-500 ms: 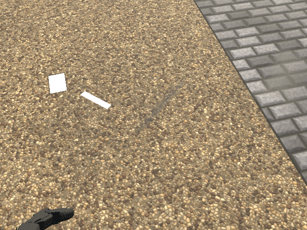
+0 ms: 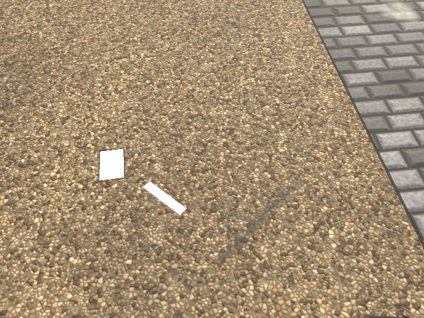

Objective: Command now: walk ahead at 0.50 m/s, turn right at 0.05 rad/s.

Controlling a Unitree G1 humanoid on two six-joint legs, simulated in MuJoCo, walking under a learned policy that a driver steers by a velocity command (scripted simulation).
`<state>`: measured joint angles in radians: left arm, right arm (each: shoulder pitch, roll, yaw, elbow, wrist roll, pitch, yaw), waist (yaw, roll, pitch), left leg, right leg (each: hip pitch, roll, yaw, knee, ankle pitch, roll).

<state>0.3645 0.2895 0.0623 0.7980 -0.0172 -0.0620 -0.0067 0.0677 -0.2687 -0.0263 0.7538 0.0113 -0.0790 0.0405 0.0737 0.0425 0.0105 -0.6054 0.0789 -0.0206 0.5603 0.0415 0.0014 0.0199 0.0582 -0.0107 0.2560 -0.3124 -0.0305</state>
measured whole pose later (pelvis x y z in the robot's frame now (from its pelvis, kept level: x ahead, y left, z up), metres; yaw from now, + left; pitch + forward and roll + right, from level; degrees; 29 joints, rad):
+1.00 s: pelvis +0.54 -0.01 +0.01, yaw +9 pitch +1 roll -2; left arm 0.29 0.25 0.06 0.88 0.01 -0.08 0.02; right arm 0.15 -0.28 -0.06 0.80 0.01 -0.04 0.03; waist 0.05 0.04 0.03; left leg -0.68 0.09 -0.04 0.70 0.08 0.00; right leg 0.01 0.04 -0.19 0.23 -0.25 -0.04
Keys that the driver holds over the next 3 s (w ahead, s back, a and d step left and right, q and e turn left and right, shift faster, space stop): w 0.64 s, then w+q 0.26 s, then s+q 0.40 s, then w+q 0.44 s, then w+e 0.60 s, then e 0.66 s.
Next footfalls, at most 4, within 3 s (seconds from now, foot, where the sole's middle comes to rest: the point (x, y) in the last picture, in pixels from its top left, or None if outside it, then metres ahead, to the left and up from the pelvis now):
0.06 left None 0.22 0.13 -0.77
0.62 right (272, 308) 0.52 -0.11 -0.77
1.12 left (201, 233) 0.76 0.13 -0.77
1.54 right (270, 241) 0.75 -0.11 -0.77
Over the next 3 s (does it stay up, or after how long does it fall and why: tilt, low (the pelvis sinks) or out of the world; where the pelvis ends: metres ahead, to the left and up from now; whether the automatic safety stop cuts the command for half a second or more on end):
stays up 1.09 0.28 -0.01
